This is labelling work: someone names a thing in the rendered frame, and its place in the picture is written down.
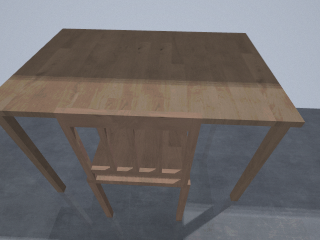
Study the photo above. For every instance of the table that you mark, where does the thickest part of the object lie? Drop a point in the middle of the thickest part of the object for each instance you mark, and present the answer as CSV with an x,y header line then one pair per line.
x,y
218,74

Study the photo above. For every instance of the chair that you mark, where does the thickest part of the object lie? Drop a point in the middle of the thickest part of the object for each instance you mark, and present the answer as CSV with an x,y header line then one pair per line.
x,y
136,147

